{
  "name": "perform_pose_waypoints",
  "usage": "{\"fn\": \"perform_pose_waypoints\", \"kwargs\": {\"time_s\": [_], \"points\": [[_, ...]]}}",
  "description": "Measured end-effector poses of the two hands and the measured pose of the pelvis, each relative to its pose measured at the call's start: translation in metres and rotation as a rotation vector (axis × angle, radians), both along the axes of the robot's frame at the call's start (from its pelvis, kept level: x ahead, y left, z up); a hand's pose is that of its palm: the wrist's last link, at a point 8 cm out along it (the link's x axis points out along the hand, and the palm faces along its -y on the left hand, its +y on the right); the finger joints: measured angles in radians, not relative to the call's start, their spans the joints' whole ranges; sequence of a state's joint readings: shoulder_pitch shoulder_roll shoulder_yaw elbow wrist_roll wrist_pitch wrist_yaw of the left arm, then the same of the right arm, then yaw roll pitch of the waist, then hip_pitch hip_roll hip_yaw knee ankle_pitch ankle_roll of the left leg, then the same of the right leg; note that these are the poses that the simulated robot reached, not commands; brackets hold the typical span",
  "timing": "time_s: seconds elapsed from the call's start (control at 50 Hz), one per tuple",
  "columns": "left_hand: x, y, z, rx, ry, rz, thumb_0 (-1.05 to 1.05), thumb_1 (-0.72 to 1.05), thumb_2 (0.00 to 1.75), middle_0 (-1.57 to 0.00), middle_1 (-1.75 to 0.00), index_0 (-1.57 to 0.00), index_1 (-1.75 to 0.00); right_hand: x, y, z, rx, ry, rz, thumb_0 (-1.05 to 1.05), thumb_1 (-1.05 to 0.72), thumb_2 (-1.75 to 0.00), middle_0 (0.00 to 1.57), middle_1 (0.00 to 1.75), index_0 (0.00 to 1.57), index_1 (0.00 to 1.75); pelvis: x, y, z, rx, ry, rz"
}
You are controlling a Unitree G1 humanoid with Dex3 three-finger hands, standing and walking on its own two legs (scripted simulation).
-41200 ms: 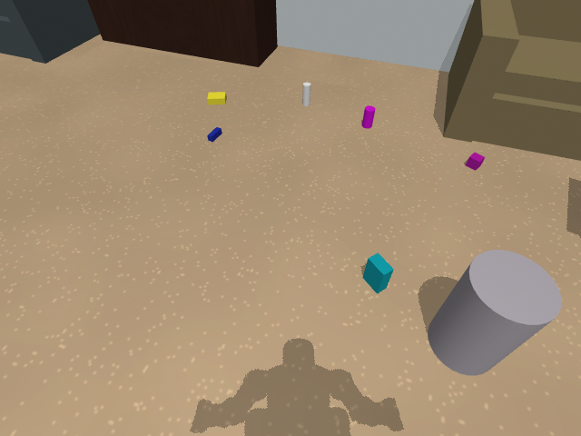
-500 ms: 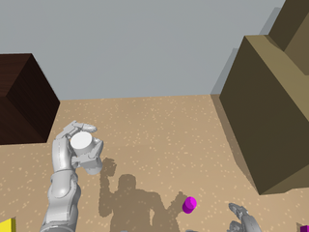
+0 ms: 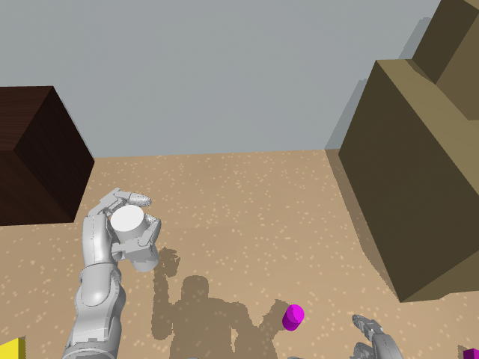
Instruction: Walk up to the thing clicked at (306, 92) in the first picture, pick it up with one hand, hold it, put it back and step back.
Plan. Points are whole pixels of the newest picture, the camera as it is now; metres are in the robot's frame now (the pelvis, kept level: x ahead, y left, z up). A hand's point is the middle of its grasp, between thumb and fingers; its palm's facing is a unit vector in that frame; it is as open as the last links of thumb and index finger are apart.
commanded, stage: hold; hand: left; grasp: from the side
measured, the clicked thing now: (137, 241) +0.32 +0.19 +0.00
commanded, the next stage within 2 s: crouch in 1.56 s
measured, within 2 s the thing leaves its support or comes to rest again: neither
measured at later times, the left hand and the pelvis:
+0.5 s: hand (134, 227) +0.32 +0.18 +0.05, palm faces +0.23 -0.97 -0.03, open 6.8 cm; pelvis +0.00 +0.00 +0.00, yaw +0 degrees
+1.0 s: hand (138, 223) +0.33 +0.18 +0.05, palm faces +0.23 -0.97 -0.03, open 6.8 cm; pelvis +0.01 +0.00 +0.00, yaw +0 degrees
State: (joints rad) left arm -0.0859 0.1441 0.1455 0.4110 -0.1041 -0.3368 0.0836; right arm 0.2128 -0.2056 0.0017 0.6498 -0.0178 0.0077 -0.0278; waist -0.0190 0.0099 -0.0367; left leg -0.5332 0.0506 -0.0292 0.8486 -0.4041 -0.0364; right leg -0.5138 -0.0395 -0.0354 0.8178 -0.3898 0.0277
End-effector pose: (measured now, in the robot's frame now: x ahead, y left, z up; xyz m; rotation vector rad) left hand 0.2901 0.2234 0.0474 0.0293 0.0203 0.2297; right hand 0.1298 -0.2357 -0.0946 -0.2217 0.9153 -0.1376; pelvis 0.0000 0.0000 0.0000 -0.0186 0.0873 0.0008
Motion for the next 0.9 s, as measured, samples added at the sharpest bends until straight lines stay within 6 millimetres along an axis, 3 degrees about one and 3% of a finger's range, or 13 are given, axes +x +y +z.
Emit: {"fn": "perform_pose_waypoints", "kwargs": {"time_s": [0.4, 0.5, 0.9], "points": [[-0.006, 0.004, 0.002, 0.001, -0.015, -0.004, 0.06, 0.04, 1.06, -0.91, -1.08, -0.89, -1.07, -0.004, 0.003, 0.000, 0.009, -0.007, 0.005, 0.01, -0.92, -0.90, 0.20, 0.30, 0.20, 0.30, -0.003, 0.002, 0.001, 0.000, -0.003, -0.002], [-0.003, 0.004, 0.008, 0.005, -0.029, -0.002, 0.06, 0.04, 1.05, -0.91, -1.08, -0.89, -1.07, 0.000, 0.003, 0.001, 0.009, -0.008, 0.005, 0.01, -0.92, -0.90, 0.20, 0.30, 0.20, 0.30, 0.000, 0.001, 0.001, -0.001, -0.004, 0.001], [0.010, 0.002, 0.000, -0.006, -0.002, 0.002, 0.06, 0.04, 1.05, -0.91, -1.08, -0.89, -1.07, 0.001, -0.004, -0.001, 0.004, 0.021, -0.013, 0.01, -0.92, -0.90, 0.20, 0.30, 0.20, 0.30, 0.008, 0.000, 0.002, 0.001, 0.011, -0.004]]}}
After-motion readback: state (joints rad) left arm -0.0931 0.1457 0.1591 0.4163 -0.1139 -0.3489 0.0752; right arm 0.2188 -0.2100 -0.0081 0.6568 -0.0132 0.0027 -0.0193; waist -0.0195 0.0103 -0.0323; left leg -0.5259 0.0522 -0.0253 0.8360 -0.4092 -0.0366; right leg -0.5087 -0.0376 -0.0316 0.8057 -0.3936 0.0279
